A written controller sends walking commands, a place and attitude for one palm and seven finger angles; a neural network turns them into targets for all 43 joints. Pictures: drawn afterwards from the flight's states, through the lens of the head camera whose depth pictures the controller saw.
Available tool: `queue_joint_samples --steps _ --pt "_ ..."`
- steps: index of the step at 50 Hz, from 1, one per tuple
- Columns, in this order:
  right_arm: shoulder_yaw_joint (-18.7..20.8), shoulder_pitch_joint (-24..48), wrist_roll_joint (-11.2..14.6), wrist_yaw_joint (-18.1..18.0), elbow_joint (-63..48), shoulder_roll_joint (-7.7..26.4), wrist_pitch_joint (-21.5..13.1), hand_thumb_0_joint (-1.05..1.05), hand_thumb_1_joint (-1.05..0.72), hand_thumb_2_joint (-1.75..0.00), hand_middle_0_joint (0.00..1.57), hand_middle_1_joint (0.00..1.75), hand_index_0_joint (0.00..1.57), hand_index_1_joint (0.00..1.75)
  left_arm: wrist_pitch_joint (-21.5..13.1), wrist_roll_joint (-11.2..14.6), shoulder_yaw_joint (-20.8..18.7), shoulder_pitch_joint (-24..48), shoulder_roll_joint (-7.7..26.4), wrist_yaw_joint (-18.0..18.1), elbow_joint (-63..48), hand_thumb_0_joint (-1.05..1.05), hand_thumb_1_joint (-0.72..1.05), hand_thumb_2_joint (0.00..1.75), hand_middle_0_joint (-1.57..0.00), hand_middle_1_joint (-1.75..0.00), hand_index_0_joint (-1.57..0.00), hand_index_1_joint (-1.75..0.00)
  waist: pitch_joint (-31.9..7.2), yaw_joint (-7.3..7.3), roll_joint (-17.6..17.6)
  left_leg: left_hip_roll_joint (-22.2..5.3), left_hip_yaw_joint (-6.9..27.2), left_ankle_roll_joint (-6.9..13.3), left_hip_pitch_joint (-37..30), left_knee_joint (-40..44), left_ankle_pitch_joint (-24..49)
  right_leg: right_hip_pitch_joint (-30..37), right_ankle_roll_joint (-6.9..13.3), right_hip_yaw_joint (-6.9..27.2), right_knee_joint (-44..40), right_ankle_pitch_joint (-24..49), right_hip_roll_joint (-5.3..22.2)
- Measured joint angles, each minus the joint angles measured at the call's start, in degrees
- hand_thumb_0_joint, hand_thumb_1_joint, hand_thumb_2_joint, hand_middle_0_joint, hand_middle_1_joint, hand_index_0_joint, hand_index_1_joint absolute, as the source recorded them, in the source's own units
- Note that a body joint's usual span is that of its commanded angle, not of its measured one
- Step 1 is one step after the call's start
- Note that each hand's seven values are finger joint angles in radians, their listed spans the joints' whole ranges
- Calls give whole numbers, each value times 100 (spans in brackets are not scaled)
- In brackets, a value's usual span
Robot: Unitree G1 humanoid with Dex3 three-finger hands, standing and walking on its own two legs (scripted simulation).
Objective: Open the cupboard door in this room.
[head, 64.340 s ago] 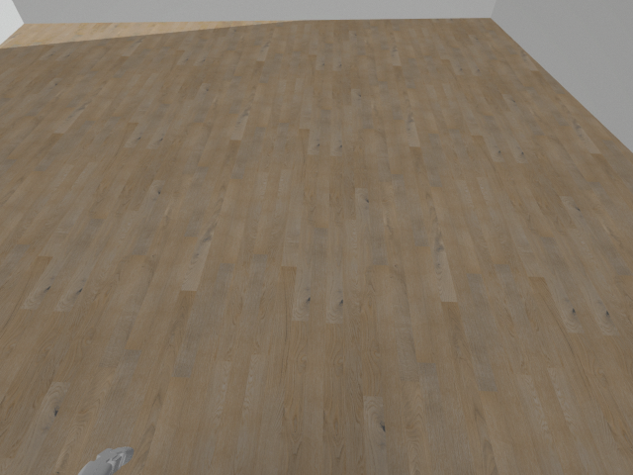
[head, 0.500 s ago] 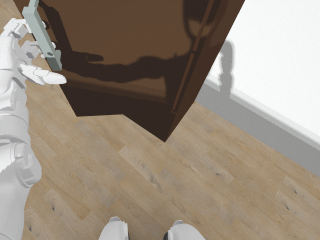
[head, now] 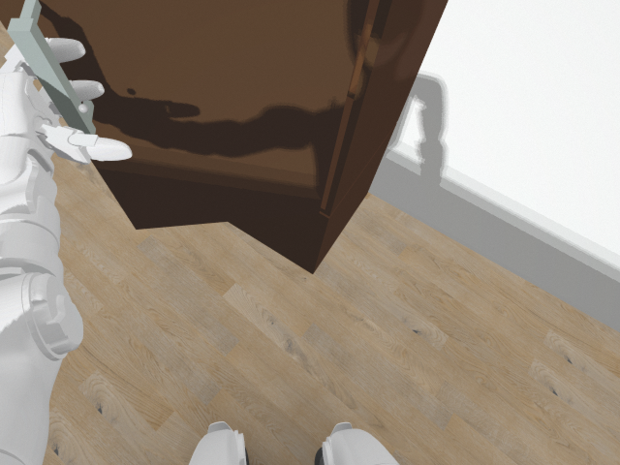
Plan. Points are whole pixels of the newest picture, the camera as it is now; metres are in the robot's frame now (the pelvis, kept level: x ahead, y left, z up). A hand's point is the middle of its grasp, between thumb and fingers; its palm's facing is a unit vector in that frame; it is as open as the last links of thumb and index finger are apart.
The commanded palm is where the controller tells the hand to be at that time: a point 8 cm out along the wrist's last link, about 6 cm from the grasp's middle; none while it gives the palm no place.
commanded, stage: slide the fingers in behind the handle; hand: left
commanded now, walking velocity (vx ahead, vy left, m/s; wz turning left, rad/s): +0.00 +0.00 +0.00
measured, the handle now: (61, 76) +0.57 +0.25 +0.12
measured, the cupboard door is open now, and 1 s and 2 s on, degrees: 41 41 73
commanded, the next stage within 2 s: close the thumb around the handle in 0.26 s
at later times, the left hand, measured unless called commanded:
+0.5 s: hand (81, 113) +0.52 +0.22 +0.11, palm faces +0.07 -1.00 +0.01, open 13.5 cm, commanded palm +0.50 +0.26 +0.11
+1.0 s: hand (85, 105) +0.53 +0.22 +0.11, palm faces +0.08 -1.00 +0.01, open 5.6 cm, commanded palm +0.51 +0.25 +0.11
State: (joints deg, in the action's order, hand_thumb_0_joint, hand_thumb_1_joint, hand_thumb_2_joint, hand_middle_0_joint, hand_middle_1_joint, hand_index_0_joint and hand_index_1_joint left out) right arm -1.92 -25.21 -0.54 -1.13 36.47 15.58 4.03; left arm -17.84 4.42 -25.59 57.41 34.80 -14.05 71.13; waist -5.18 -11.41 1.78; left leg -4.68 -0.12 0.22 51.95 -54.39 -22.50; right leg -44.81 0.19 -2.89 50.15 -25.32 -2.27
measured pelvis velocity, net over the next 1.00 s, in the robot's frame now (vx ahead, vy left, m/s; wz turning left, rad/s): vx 0.01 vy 0.00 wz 0.00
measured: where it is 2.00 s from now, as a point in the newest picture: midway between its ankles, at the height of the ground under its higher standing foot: outside the picture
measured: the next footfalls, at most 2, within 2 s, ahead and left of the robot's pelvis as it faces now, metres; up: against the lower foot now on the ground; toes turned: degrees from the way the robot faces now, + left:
none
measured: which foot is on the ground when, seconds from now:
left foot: down 0.00-1.00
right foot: down 0.00-1.00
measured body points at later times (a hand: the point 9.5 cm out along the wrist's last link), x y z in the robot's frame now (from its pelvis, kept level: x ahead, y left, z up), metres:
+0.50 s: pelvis +0.00 +0.00 +0.00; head +0.12 +0.02 +0.44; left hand +0.51 +0.27 +0.11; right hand -0.01 -0.27 -0.10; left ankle +0.03 +0.11 -0.68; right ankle -0.02 -0.12 -0.68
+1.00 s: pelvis +0.01 +0.00 +0.00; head +0.13 +0.03 +0.43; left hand +0.52 +0.27 +0.11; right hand -0.03 -0.26 -0.10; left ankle +0.03 +0.11 -0.68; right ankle -0.02 -0.12 -0.68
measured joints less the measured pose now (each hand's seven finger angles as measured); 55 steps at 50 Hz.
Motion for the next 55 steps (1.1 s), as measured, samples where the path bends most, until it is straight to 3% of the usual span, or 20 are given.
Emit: queue_joint_samples --steps 10,24,32,48,55 --pt "2 -6 27 -14 3 0 9 0 -90 -90 21 30 21 30 53 22 -36 -56 78 -79 16 -1 -50 30 -29 -120 -30 -120 -13 7 1 -17 0 -25 -65 67 15 52 25 4 -51 9 -20" --pt "29 85 40 -5 -10 -3 22 0 -90 -90 21 30 21 30 43 121 172 -200 -121 -75 -66 -1 -45 33 -30 -120 -31 -121 -36 103 10 28 20 -9 -183 91 -10 198 4 -17 -98 -17 17" --pt "13 170 1 1 38 -18 -57 0 -90 -90 21 30 21 30 -74 38 193 57 -117 66 24 -1 -16 45 -32 -123 -33 -124 -5 66 -8 53 33 8 4 -6 -16 17 -13 -28 9 -38 42" --pt "5 -60 -20 34 76 -56 8 0 -90 -90 21 30 21 30 3 19 121 -12 -87 91 -27 1 67 81 -38 -132 -38 -133 -43 29 19 35 -3 21 -23 18 -59 42 -29 16 -53 -41 24" --pt "40 -63 -34 52 75 -43 19 0 -90 -90 21 30 21 30 5 45 103 -122 -142 116 -134 1 79 85 -39 -134 -40 -135 -56 45 35 29 -11 19 -65 39 -66 83 -27 26 -85 -38 17"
